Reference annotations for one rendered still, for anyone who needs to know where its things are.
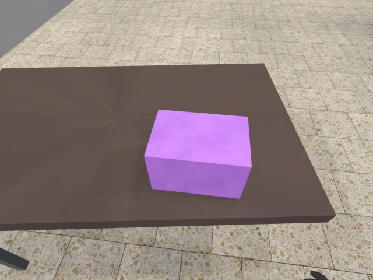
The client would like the carton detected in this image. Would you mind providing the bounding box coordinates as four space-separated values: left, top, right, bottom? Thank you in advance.
144 110 252 199

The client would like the table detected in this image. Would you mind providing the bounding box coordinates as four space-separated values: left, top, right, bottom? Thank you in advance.
0 63 336 271

